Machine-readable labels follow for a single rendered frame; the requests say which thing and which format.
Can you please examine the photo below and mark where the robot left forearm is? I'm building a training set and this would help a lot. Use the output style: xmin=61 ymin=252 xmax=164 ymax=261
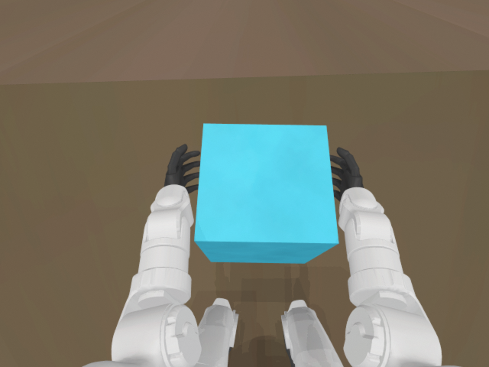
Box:
xmin=112 ymin=184 xmax=194 ymax=361

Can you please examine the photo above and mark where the robot left hand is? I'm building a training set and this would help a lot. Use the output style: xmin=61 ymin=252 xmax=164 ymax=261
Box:
xmin=164 ymin=144 xmax=200 ymax=194

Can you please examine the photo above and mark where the carton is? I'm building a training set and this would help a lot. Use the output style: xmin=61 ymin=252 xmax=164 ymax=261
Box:
xmin=194 ymin=124 xmax=338 ymax=264

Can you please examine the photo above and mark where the robot right upper arm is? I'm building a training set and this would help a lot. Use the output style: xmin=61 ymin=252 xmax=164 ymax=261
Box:
xmin=343 ymin=303 xmax=461 ymax=367

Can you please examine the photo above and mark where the robot right thigh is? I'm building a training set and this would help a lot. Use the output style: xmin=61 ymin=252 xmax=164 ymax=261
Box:
xmin=281 ymin=307 xmax=344 ymax=367

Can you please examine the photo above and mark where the robot right forearm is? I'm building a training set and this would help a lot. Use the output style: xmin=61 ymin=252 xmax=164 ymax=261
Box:
xmin=338 ymin=187 xmax=442 ymax=364

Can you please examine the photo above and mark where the robot right hand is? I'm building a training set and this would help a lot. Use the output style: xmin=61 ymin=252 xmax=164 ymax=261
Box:
xmin=329 ymin=148 xmax=364 ymax=202

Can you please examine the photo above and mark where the robot left upper arm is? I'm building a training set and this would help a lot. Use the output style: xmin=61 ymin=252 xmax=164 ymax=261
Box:
xmin=83 ymin=302 xmax=202 ymax=367

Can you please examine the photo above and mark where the robot left shin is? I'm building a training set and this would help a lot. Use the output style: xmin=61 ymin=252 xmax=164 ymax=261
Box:
xmin=204 ymin=298 xmax=231 ymax=314

